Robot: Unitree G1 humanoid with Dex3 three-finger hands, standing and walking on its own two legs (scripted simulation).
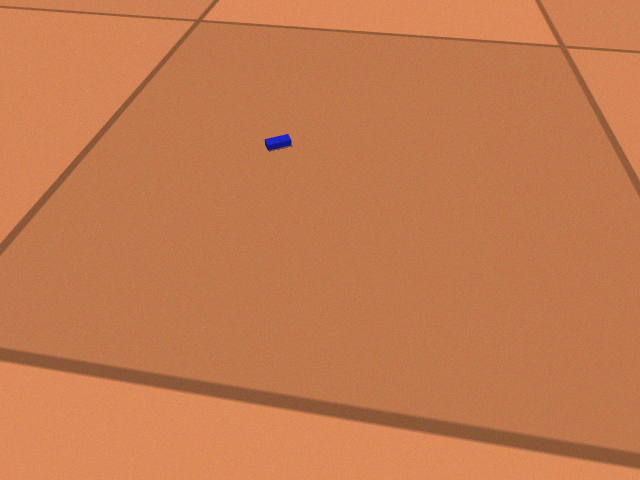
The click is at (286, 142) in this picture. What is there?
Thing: flat box
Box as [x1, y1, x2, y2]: [265, 134, 291, 150]
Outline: 290,138 287,134 265,139 265,144 268,150 291,144
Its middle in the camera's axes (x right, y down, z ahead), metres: -0.20 -0.51 +2.03
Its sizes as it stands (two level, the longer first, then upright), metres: 0.128 0.055 0.034
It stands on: the floor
